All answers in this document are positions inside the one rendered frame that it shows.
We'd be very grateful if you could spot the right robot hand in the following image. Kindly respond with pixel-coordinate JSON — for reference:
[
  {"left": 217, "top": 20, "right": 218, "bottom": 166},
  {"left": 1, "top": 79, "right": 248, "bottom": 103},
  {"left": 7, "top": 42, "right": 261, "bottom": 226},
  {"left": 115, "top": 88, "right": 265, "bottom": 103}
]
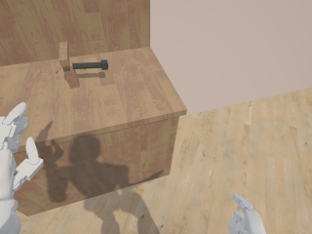
[{"left": 228, "top": 193, "right": 266, "bottom": 234}]

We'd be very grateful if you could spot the left robot forearm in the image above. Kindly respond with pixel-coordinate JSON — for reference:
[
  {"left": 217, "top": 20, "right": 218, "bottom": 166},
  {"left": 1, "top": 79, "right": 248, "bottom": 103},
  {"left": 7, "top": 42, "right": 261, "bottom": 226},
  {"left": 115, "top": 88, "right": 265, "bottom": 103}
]
[{"left": 0, "top": 198, "right": 21, "bottom": 234}]

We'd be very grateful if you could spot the tap lever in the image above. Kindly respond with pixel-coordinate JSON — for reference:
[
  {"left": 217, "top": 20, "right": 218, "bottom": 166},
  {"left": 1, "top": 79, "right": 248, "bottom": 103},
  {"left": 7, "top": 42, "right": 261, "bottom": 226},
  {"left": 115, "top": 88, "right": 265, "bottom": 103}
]
[{"left": 72, "top": 59, "right": 108, "bottom": 70}]

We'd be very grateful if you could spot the counter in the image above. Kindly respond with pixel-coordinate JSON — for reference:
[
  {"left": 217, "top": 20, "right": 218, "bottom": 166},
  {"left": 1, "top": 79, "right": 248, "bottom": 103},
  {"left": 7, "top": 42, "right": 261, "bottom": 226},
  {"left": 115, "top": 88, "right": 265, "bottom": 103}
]
[{"left": 0, "top": 0, "right": 187, "bottom": 216}]

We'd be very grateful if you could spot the left robot hand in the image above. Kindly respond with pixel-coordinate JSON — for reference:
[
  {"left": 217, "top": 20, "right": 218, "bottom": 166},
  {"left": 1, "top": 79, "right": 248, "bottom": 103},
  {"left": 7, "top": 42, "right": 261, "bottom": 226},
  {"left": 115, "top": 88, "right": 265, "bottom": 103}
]
[{"left": 0, "top": 102, "right": 44, "bottom": 199}]

